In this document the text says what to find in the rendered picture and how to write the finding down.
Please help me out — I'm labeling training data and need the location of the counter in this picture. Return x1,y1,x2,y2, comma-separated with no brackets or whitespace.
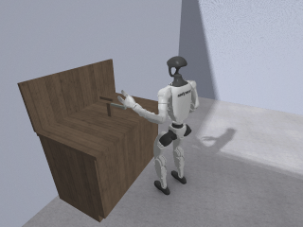
17,59,159,222

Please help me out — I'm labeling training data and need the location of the robot right upper arm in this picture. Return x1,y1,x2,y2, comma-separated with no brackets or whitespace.
186,80,200,110

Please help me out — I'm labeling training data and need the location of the left robot shin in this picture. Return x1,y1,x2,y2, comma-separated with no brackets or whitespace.
154,158,167,189

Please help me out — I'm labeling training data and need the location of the robot left hand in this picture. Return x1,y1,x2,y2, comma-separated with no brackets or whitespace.
117,90,136,108

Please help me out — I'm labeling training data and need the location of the robot left upper arm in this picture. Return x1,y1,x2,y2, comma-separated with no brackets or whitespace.
157,86,171,124

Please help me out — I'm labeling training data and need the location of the robot right forearm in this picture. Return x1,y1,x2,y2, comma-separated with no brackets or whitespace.
188,108,197,114

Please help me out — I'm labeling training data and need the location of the tap lever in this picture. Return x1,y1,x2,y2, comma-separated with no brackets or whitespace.
110,103,127,110

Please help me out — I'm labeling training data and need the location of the right robot shin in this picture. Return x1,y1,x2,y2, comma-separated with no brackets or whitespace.
173,148,185,178

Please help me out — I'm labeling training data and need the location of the robot shin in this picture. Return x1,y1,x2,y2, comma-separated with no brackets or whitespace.
154,158,167,189
173,148,185,178

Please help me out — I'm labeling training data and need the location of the robot left forearm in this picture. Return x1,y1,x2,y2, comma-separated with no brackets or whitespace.
132,103,163,124

